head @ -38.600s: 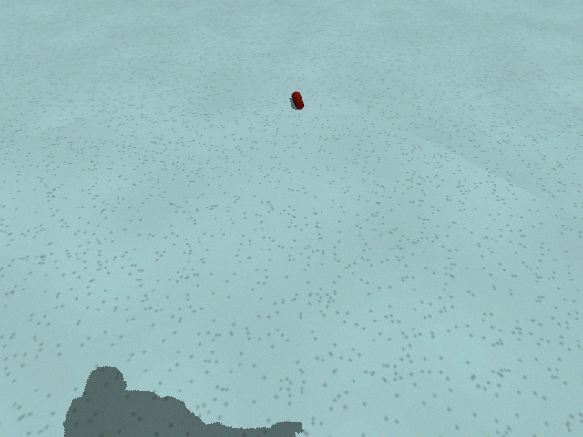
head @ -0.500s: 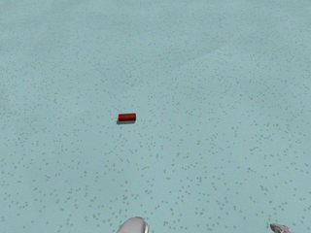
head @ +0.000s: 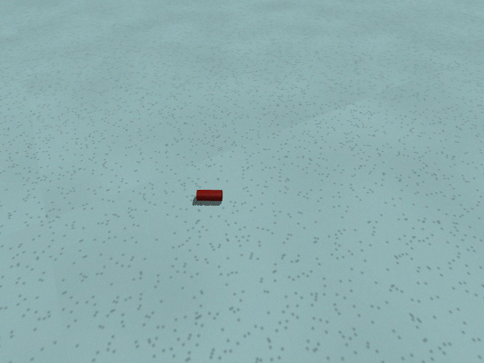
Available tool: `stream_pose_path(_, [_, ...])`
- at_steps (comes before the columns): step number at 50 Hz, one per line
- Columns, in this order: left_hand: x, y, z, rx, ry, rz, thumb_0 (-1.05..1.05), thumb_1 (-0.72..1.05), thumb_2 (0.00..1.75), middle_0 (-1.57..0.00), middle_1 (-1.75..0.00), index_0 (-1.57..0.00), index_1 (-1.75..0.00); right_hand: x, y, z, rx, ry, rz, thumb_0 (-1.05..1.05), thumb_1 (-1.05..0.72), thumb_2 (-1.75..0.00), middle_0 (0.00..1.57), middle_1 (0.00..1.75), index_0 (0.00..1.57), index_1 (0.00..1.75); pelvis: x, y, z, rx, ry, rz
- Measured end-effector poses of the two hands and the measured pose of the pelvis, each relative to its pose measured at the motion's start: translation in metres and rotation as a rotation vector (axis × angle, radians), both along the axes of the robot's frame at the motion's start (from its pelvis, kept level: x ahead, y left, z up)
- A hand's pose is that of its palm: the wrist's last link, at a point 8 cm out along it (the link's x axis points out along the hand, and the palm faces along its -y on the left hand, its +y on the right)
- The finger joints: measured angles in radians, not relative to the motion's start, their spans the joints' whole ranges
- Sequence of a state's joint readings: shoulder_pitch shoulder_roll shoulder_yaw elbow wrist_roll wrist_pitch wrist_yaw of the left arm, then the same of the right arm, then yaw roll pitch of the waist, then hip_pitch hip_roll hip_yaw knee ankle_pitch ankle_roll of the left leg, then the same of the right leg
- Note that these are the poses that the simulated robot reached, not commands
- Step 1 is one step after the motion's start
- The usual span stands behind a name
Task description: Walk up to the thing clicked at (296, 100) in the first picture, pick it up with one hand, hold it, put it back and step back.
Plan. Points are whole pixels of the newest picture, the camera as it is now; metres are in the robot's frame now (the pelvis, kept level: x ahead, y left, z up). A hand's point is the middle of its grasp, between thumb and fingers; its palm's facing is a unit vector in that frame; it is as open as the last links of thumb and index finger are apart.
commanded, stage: step back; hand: left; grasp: from above
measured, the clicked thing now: (209, 195) +1.08 +0.22 -0.74
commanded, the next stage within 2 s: stand in 0.52 s
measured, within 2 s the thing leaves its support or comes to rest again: neither
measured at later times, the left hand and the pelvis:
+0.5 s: hand out of the picture +0.15 +0.29 -0.15, palm faces -0.01 -0.93 -0.36, open 7.4 cm; pelvis +0.05 +0.03 +0.00, yaw -1 degrees
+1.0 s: hand out of the picture +0.13 +0.27 -0.14, palm faces -0.05 -0.94 -0.33, open 7.4 cm; pelvis +0.04 +0.03 +0.02, yaw -1 degrees
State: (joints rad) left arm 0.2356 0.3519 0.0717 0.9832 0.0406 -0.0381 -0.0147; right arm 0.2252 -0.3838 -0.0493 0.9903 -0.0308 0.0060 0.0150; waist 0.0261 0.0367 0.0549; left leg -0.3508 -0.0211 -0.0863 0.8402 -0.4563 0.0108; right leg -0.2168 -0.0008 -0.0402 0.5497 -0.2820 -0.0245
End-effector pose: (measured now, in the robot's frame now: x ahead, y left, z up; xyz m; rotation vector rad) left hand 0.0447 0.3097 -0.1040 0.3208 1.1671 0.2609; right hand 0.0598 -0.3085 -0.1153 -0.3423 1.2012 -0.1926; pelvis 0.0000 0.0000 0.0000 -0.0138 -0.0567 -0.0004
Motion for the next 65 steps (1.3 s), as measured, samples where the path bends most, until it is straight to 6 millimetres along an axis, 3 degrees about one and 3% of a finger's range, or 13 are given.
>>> stream_pose_path(6, [0.005,0.012,-0.007,-0.019,0.024,0.017,0.01,0.9,0.9,-0.21,-0.3,-0.2,-0.3,0.021,0.006,0.004,-0.026,0.012,0.031,0.0,-0.9,-0.9,0.2,0.29,0.2,0.3,0.013,0.014,-0.002,0.001,0.01,0.026])
stream_pose_path(13, [0.036,0.027,-0.019,-0.032,0.066,0.001,0.01,0.9,0.9,-0.21,-0.3,-0.2,-0.3,0.044,0.031,0.007,-0.021,-0.013,0.017,0.0,-0.9,-0.9,0.2,0.29,0.2,0.3,0.03,0.026,-0.003,0.016,0.02,-0.001])
stream_pose_path(23, [0.086,0.023,-0.007,-0.02,0.007,-0.043,0.01,0.9,0.9,-0.21,-0.3,-0.2,-0.3,0.088,0.049,0.005,0.033,-0.07,-0.003,0.0,-0.9,-0.9,0.2,0.3,0.21,0.3,0.049,0.027,0.003,0.005,0.019,-0.015])
stream_pose_path(29, [0.108,0.02,0.0,-0.022,-0.019,-0.06,0.0,0.9,0.9,-0.21,-0.3,-0.2,-0.3,0.101,0.05,0.01,0.039,-0.087,-0.01,0.0,-0.9,-0.9,0.2,0.3,0.21,0.3,0.053,0.029,0.008,0.011,0.015,-0.02])
stream_pose_path(39, [0.11,0.008,0.003,-0.048,-0.009,-0.085,0.0,0.9,0.9,-0.21,-0.3,-0.2,-0.3,0.084,0.041,0.017,0.027,-0.058,-0.036,0.0,-0.9,-0.9,0.2,0.3,0.21,0.3,0.048,0.028,0.015,0.014,0.004,-0.021])
stream_pose_path(55, [0.065,0.01,0.001,-0.046,0.069,-0.068,0.0,0.9,0.9,-0.21,-0.3,-0.2,-0.3,0.032,0.035,0.012,0.028,0.031,-0.063,0.0,-0.9,-0.9,0.2,0.29,0.2,0.3,0.032,0.026,0.017,0.012,0.002,-0.02])
stream_pose_path(65, [0.047,0.013,0.0,-0.041,0.112,-0.054,0.0,0.9,0.9,-0.21,-0.3,-0.2,-0.3,0.019,0.036,0.008,0.034,0.069,-0.062,0.0,-0.9,-0.9,0.2,0.29,0.2,0.3,0.03,0.025,0.017,0.014,0.014,-0.018])
